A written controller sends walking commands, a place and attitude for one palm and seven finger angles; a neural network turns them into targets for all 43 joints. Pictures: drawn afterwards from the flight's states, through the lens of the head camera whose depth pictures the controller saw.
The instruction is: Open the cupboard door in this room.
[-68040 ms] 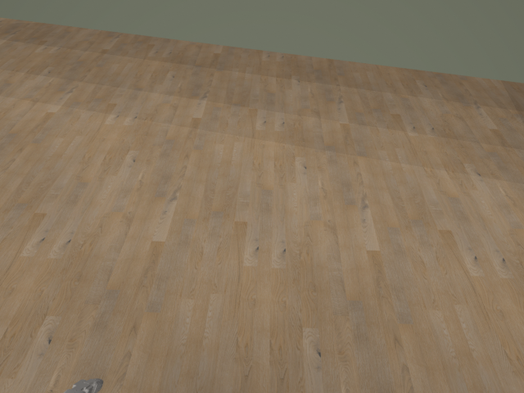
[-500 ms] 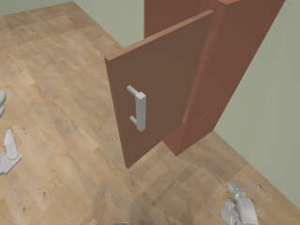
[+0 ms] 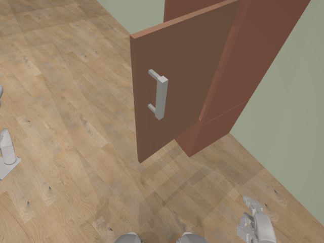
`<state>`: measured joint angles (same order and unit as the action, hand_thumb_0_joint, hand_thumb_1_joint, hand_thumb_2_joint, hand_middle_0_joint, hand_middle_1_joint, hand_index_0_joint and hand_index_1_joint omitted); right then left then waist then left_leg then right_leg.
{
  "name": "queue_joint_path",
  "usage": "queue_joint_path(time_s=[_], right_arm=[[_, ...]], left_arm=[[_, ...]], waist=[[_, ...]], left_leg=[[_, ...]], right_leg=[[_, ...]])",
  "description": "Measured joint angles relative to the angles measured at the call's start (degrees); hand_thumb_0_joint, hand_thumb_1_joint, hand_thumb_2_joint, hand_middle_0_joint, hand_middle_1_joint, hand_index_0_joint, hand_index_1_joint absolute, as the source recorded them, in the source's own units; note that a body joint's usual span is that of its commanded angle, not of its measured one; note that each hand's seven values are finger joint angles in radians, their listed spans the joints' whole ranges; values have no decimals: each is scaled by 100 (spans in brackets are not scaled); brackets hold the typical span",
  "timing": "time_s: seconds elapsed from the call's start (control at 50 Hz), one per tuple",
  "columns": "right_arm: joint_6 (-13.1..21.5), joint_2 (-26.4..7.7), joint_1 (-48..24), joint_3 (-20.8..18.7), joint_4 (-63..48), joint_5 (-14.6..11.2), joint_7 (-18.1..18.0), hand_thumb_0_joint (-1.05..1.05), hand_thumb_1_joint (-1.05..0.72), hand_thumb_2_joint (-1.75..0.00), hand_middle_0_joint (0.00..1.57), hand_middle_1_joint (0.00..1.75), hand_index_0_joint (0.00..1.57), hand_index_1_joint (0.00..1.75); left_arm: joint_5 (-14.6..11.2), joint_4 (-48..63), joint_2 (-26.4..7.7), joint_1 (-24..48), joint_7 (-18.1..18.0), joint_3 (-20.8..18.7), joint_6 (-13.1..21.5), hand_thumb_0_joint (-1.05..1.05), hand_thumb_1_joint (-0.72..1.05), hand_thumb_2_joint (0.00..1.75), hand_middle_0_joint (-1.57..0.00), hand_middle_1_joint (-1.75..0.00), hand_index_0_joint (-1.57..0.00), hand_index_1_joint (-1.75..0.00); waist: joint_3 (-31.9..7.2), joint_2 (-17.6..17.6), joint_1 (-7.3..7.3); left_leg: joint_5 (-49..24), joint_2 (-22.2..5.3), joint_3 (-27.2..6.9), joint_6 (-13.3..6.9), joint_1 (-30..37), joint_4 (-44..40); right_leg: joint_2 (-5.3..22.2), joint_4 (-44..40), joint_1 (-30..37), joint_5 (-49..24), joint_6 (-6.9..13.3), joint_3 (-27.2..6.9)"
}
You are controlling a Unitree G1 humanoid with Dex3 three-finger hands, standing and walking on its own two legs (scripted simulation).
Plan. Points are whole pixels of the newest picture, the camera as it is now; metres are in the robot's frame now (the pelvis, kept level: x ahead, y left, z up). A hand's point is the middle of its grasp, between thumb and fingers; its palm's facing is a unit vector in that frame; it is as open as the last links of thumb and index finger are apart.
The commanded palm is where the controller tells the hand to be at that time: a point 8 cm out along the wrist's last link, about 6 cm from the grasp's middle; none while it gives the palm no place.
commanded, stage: step back with the hand held close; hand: left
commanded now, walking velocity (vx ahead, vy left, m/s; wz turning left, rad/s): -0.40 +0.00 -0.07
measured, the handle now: (156, 95) +0.47 +0.05 +0.08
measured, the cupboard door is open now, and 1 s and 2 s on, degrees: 97 97 97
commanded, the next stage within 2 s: stop stepping back and stand still in 0.14 s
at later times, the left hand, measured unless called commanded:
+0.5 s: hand (22, 231) +0.12 +0.20 +0.17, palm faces +0.31 -0.80 -0.52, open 7.5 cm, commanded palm +0.06 +0.25 +0.19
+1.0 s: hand out of the picture +0.04 +0.20 +0.18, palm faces +0.41 -0.79 -0.46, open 7.5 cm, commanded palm -0.01 +0.25 +0.19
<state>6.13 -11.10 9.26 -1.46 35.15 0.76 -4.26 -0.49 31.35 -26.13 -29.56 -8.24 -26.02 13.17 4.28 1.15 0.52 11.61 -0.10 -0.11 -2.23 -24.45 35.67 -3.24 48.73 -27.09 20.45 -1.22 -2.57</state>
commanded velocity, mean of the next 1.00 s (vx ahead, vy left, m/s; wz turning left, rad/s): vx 0.04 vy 0.05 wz -0.01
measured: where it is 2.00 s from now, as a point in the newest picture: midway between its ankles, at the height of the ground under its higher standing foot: outside the picture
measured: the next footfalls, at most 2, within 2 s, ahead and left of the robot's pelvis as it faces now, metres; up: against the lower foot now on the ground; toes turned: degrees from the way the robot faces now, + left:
right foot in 0.26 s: -0.13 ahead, -0.13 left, +0.00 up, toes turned -6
left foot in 0.46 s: -0.04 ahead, +0.05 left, +0.00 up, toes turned -2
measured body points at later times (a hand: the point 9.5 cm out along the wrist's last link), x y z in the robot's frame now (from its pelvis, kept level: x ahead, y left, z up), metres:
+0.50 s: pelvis -0.10 -0.04 +0.01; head -0.09 -0.03 +0.46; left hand +0.10 +0.24 +0.19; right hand +0.03 -0.31 -0.07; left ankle -0.08 +0.05 -0.73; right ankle -0.18 -0.13 -0.72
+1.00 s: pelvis -0.16 -0.05 +0.01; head -0.17 -0.06 +0.46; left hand +0.01 +0.24 +0.20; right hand -0.04 -0.31 -0.08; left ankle -0.15 +0.10 -0.73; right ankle -0.17 -0.13 -0.73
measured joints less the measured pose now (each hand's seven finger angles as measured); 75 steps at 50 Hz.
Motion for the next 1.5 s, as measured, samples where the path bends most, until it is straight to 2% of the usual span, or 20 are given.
queue_joint_path(time_s=[0.04,0.1,0.18,0.26,0.28,0.32,0.38,0.46,0.52,0.6,0.66,0.7,0.74,0.78,0.82,0.94,1.0,1.04,1.08,1.5], right_arm=[[145,93,38,7,41,31,46,1,-91,-90,20,30,20,30],[299,157,60,71,110,37,133,1,-91,-90,20,30,20,30],[334,189,-78,167,140,72,181,1,-90,-90,20,30,20,30],[203,242,-307,265,-58,63,209,1,-90,-90,20,30,20,30],[147,235,-380,283,-94,47,213,1,-90,-90,20,30,20,30],[17,122,-395,266,-31,-4,200,1,-90,-90,20,30,20,30],[-145,54,-107,267,0,-102,127,1,-90,-90,20,30,20,30],[-154,-201,349,218,-29,-105,8,1,-90,-90,20,30,20,30],[-102,-324,479,62,81,-144,-48,1,-91,-90,20,30,20,30],[68,-297,533,14,76,-69,10,1,-91,-90,20,30,20,30],[122,-205,585,70,30,-56,29,1,-91,-90,20,30,20,30],[57,-157,593,85,18,-37,22,1,-91,-90,20,30,20,30],[-29,-107,615,75,115,-34,48,1,-91,-90,20,30,20,30],[-52,-102,661,84,266,-25,72,1,-91,-90,20,30,20,30],[-32,-113,731,97,369,-29,58,1,-91,-90,20,30,20,30],[124,-206,807,78,393,-23,-54,1,-91,-90,20,30,20,30],[186,-333,757,12,252,-36,-74,1,-91,-90,20,30,20,30],[147,-281,600,-22,271,-78,-76,1,-91,-90,20,30,20,30],[130,-244,481,-3,224,-102,-50,1,-91,-90,20,30,20,30],[134,39,309,267,-13,-68,49,1,-90,-90,20,30,20,30]], left_arm=[[-49,31,-30,-83,-39,-95,-12,2,88,89,-21,-30,-21,-30],[-131,156,90,-181,-109,-64,-64,2,88,89,-21,-30,-21,-30],[-199,159,216,-28,-93,159,-212,2,89,90,-21,-30,-21,-30],[-309,149,-61,43,15,80,-270,2,89,90,-21,-30,-21,-30],[-305,156,-139,10,49,23,-217,2,89,90,-21,-30,-21,-30],[-255,69,-88,-81,104,144,-139,2,89,89,-21,-30,-21,-30],[-170,65,-123,-466,110,189,-207,2,88,89,-21,-30,-21,-30],[-169,-63,-50,-716,11,167,-289,2,88,89,-22,-30,-21,-30],[-180,-222,-3,-440,-63,197,-325,2,88,89,-22,-30,-21,-30],[-134,-354,40,-273,-91,182,-321,2,88,89,-21,-30,-21,-30],[-111,-391,36,-361,-88,160,-254,2,88,89,-21,-30,-21,-30],[-77,-476,61,-393,-62,180,-208,2,88,89,-21,-30,-21,-30],[-72,-532,106,-418,-24,231,-178,2,88,89,-21,-30,-21,-30],[-80,-638,258,-392,5,302,-111,2,88,89,-21,-30,-21,-30],[-47,-810,406,-289,20,371,-39,2,88,89,-21,-30,-21,-30],[15,-939,554,-61,-48,493,-62,2,88,89,-21,-30,-21,-30],[-20,-674,519,-119,-81,463,-65,2,88,89,-21,-30,-21,-30],[-43,-637,426,-79,-78,384,-49,2,88,89,-21,-30,-21,-30],[-50,-664,375,-92,-60,300,-59,2,88,89,-21,-30,-21,-30],[-86,-578,387,-134,3,345,-213,2,88,89,-21,-30,-21,-30]], waist=[[-70,-26,-54],[-211,-66,-208],[-314,-126,-273],[-315,37,-251],[-301,85,-258],[-275,-96,-198],[-416,73,-87],[-649,74,36],[-610,100,107],[-520,137,159],[-562,73,193],[-566,-70,218],[-625,-99,119],[-699,-91,1],[-754,-81,-47],[-685,-37,-48],[-598,-240,-22],[-471,-170,-43],[-424,-156,-63],[-205,-123,-115]], left_leg=[[-163,-88,-44,18,21,-296],[-500,-248,8,80,63,-777],[-935,-375,79,161,10,-1270],[-1263,-357,240,297,-301,-1367],[-1008,-362,287,341,-499,-1091],[111,-326,72,366,-769,-71],[663,-16,206,329,-681,881],[102,107,435,203,237,-4],[293,222,382,-81,606,-592],[-65,267,409,-44,699,-789],[-226,241,391,-4,681,-905],[113,172,304,62,507,-638],[673,170,192,157,86,454],[690,138,142,223,-259,1578],[559,24,177,233,-325,1891],[528,-252,390,81,576,52],[229,-375,279,84,1131,-855],[198,-349,299,368,1163,-770],[273,-352,360,447,1176,-693],[-14,-202,489,176,1106,-1006]], right_leg=[[-135,634,84,410,23,67],[-118,534,513,701,9,239],[-37,-368,1197,795,39,288],[146,-2085,1868,-70,205,259],[167,-2291,1903,236,262,189],[35,-2218,1819,275,318,206],[159,-2191,1791,48,312,161],[171,-2096,1772,113,309,190],[236,-1688,1639,244,245,283],[293,-1107,1356,446,111,339],[298,-1469,1413,421,149,498],[224,-1714,1443,-14,349,618],[194,-1795,1390,-252,536,634],[191,-1955,1406,-382,578,590],[221,-2157,1469,-503,559,592],[372,-2221,1510,-561,497,694],[264,-1921,1411,-399,434,799],[313,-1776,1416,-326,407,766],[316,-1779,1438,-341,373,703],[437,-2457,1508,-911,89,583]])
